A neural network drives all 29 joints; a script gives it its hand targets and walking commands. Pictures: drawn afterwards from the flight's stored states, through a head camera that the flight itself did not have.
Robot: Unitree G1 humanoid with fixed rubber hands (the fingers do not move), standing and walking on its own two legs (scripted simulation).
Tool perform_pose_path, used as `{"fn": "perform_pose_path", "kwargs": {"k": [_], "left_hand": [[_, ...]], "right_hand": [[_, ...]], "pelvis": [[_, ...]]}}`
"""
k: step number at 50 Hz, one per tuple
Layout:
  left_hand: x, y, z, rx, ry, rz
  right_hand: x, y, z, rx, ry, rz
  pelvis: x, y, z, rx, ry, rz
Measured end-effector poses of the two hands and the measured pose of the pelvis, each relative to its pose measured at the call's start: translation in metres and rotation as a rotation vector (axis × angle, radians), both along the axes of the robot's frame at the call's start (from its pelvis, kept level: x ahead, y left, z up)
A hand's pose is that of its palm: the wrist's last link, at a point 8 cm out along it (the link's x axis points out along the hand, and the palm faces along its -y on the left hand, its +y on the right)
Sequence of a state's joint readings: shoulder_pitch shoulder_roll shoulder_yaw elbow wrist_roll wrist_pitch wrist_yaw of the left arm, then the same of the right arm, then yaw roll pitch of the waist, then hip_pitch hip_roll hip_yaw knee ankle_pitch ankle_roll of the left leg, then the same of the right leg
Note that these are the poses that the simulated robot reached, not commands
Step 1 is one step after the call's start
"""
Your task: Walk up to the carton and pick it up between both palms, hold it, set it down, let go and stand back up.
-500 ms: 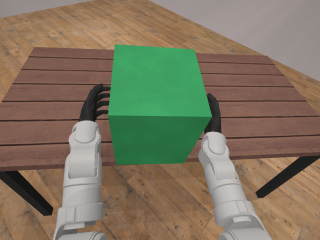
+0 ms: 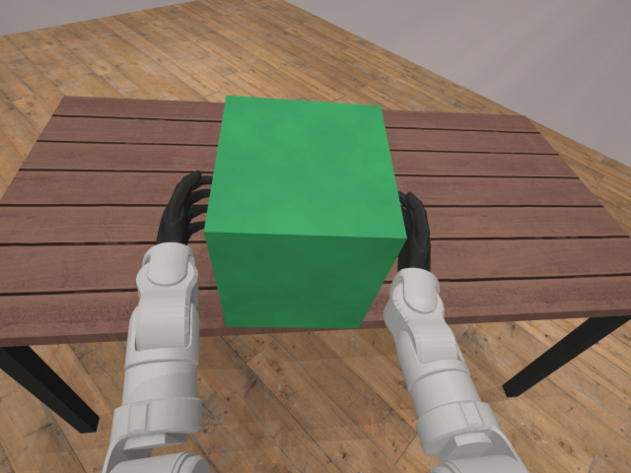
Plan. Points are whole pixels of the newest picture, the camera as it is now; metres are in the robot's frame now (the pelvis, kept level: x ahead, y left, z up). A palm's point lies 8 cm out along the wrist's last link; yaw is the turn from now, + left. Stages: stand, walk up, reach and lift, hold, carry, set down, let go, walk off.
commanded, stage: set down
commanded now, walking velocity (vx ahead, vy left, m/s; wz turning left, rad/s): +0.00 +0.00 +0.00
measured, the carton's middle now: (298, 223) +0.43 +0.01 +0.08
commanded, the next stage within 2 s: none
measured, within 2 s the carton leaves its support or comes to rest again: rests again in 1.88 s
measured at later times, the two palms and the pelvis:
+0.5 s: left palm (183, 227) +0.39 +0.15 +0.10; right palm (403, 254) +0.37 -0.13 +0.08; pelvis +0.01 +0.00 +0.00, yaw +0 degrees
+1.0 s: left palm (189, 225) +0.41 +0.15 +0.08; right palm (400, 253) +0.38 -0.13 +0.07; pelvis +0.01 +0.01 +0.00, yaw +0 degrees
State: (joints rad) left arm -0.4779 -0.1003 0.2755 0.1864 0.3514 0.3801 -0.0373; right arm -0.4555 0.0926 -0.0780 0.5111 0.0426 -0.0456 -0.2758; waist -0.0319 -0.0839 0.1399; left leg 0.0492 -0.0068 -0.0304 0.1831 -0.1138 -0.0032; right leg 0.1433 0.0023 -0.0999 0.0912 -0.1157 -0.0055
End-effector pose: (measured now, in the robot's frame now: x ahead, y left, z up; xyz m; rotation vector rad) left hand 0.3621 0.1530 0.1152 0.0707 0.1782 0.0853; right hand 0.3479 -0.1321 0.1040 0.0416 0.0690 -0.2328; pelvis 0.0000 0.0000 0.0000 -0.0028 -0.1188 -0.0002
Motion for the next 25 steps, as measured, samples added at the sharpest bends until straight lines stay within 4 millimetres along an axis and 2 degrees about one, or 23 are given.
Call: {"fn": "perform_pose_path", "kwargs": {"k": [6, 16, 25], "left_hand": [[0.007, -0.001, -0.009, 0.014, 0.029, -0.017], [0.028, -0.008, -0.009, 0.016, 0.033, -0.034], [0.032, 0.000, -0.018, 0.005, 0.044, -0.018]], "right_hand": [[0.005, -0.002, -0.010, -0.007, 0.030, -0.008], [0.016, -0.007, -0.016, -0.022, 0.049, -0.018], [0.022, 0.000, -0.019, -0.025, 0.068, -0.004]], "pelvis": [[-0.003, 0.005, 0.001, -0.002, 0.043, 0.003], [0.004, 0.007, 0.001, -0.002, 0.099, -0.005], [0.008, 0.004, 0.001, -0.003, 0.109, 0.004]]}}
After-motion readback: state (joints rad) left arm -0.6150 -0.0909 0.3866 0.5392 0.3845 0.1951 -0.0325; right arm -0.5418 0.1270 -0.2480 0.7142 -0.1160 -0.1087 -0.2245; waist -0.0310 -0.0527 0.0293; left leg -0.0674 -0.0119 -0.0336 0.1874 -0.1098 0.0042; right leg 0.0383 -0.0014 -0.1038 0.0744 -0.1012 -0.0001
